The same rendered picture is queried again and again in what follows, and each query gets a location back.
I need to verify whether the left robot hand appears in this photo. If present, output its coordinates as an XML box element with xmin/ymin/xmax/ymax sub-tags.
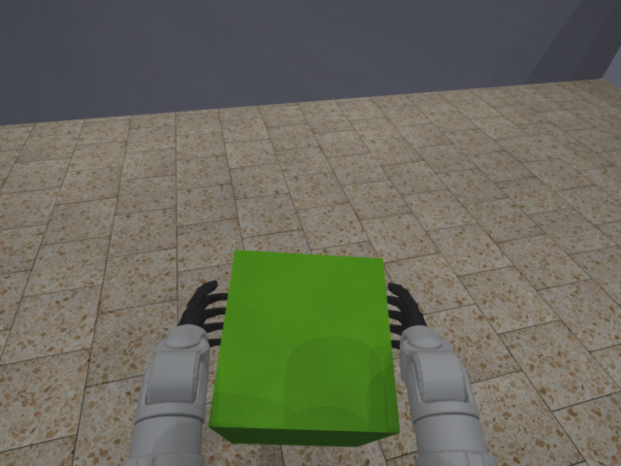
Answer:
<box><xmin>179</xmin><ymin>281</ymin><xmax>228</xmax><ymax>348</ymax></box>

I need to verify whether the left robot forearm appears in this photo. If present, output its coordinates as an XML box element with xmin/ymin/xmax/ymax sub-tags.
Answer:
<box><xmin>120</xmin><ymin>324</ymin><xmax>210</xmax><ymax>466</ymax></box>

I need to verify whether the carton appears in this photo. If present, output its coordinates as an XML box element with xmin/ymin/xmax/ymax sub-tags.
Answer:
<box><xmin>208</xmin><ymin>250</ymin><xmax>400</xmax><ymax>447</ymax></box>

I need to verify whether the right robot forearm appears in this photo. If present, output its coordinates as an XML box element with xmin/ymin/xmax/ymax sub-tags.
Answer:
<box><xmin>400</xmin><ymin>325</ymin><xmax>498</xmax><ymax>466</ymax></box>

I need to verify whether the right robot hand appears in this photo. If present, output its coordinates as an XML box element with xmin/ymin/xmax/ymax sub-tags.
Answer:
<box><xmin>387</xmin><ymin>283</ymin><xmax>427</xmax><ymax>350</ymax></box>

